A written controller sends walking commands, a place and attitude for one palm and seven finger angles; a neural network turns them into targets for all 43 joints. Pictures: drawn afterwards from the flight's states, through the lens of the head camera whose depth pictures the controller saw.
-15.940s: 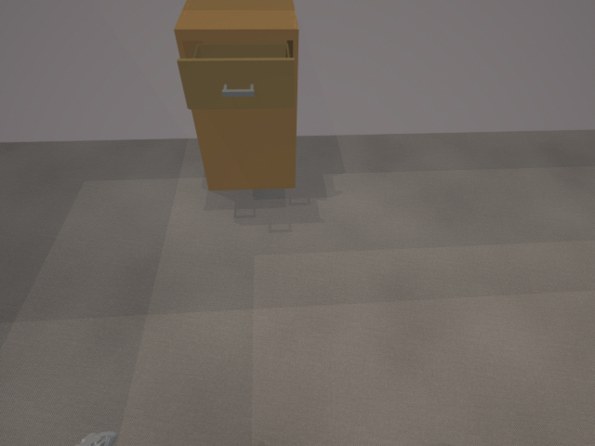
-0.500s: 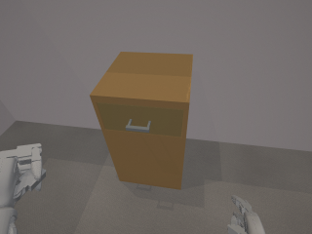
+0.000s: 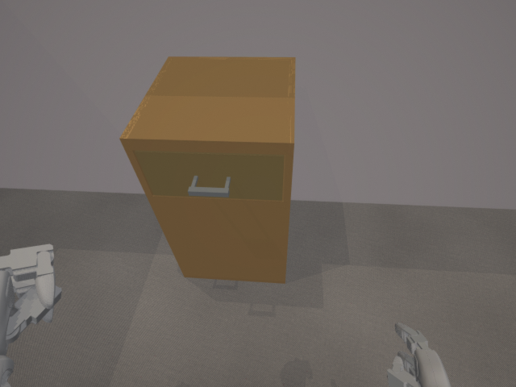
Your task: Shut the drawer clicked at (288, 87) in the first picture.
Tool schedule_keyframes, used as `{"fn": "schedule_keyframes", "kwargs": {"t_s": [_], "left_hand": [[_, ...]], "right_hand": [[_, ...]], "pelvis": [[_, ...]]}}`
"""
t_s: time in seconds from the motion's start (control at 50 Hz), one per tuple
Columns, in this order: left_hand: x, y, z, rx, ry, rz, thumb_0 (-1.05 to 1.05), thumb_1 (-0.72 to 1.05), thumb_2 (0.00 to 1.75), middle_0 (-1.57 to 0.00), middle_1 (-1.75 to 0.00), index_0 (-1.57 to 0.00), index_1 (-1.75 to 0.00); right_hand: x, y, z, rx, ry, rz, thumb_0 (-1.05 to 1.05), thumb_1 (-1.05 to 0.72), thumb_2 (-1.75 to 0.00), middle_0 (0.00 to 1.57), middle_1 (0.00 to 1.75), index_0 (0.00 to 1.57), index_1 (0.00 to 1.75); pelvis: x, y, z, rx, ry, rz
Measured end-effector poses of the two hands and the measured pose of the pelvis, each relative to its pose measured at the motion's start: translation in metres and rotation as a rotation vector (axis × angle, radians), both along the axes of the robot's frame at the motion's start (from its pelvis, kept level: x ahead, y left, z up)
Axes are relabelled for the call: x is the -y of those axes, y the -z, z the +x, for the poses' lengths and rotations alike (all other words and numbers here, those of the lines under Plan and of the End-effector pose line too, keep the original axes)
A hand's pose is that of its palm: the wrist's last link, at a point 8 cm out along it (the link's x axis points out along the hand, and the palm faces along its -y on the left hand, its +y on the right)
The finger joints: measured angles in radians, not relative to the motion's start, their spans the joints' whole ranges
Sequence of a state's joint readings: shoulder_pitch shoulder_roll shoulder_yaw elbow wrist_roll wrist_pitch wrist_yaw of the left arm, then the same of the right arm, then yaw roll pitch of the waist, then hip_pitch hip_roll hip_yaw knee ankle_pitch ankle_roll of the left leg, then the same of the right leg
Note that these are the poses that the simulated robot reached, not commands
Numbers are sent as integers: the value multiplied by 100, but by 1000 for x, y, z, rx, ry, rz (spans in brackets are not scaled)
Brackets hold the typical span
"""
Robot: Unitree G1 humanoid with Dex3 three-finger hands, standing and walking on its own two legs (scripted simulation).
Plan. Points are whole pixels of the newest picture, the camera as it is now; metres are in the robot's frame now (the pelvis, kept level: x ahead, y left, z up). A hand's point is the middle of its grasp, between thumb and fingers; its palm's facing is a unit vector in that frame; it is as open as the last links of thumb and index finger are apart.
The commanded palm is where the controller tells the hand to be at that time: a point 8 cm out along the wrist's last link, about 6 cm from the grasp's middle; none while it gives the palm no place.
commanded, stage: step back with the hand held close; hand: left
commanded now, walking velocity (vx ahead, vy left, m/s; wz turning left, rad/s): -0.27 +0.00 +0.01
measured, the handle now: (210, 186) +0.62 +0.17 -0.14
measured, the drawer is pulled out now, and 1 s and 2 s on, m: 0.00 0.00 0.00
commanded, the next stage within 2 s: stop stepping back and stand still in 1.16 s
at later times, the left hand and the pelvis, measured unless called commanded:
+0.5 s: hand (8, 361) +0.13 +0.25 +0.15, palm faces +0.37 -0.81 -0.45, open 3.2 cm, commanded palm +0.07 +0.30 +0.17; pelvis -0.06 +0.01 -0.01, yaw +0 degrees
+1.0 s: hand out of the picture +0.06 +0.22 +0.16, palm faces +0.32 -0.79 -0.52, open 3.2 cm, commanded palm +0.00 +0.27 +0.17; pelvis -0.12 -0.02 -0.02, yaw +2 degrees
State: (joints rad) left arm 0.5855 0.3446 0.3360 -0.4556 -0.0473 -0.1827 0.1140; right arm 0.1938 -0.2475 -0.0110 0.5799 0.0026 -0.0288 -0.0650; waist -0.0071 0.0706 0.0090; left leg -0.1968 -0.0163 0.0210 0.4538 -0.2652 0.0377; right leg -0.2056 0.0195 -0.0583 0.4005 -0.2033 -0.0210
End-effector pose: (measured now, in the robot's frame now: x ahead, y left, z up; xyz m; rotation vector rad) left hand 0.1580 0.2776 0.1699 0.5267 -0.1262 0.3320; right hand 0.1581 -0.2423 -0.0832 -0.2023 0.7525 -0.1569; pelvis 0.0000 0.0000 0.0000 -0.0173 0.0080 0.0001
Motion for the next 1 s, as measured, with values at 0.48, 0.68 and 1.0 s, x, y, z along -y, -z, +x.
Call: {"fn": "schedule_keyframes", "kwargs": {"t_s": [0.48, 0.68, 1.0], "left_hand": [[-15, 4, -70, 70, 1, 19, 1, 89, 90, -140, -160, -140, -160], [-22, -9, -79, 139, 41, 99, 1, 88, 90, -140, -160, -140, -160], [22, -12, -130, 123, 104, 117, 1, 88, 90, -140, -160, -140, -160]], "right_hand": [[-27, -6, -43, 48, -33, -16, 1, -91, -90, 20, 30, 20, 30], [-16, -4, -82, -24, 0, -82, 1, -91, -90, 20, 30, 20, 30], [3, 0, -97, 37, -37, -27, 1, -91, -90, 20, 30, 20, 30]], "pelvis": [[-14, 11, -60, -7, -7, -7], [-16, 11, -72, -28, -46, -23], [16, 17, -124, -25, -35, 7]]}}
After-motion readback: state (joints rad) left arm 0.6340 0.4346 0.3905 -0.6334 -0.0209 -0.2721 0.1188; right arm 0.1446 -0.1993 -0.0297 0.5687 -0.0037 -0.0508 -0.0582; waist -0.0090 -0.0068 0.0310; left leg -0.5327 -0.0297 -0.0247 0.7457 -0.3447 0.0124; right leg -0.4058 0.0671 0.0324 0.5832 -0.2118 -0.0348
